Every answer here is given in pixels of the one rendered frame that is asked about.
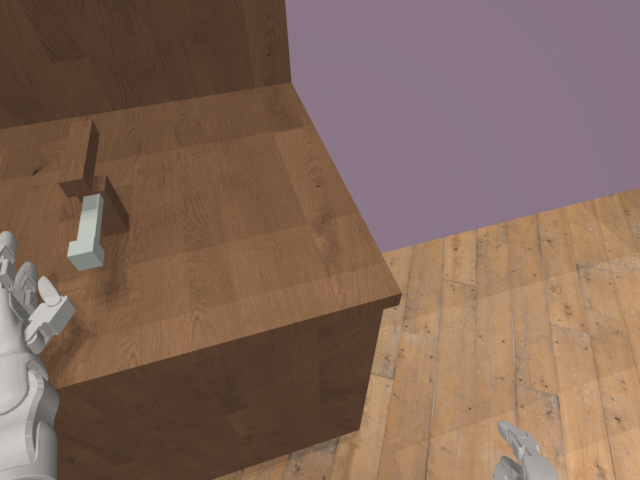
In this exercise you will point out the robot left hand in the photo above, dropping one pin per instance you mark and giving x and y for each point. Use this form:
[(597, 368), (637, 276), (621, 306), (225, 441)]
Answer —
[(18, 305)]

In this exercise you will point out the robot right hand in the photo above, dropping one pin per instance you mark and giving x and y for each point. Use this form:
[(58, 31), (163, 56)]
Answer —
[(533, 465)]

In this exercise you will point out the robot left forearm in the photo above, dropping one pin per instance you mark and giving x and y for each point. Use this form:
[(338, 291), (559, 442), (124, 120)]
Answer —
[(28, 405)]

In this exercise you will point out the tap lever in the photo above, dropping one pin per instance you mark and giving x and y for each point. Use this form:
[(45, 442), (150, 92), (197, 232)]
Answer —
[(86, 252)]

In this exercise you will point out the counter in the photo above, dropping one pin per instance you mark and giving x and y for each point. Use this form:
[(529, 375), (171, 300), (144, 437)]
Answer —
[(236, 315)]

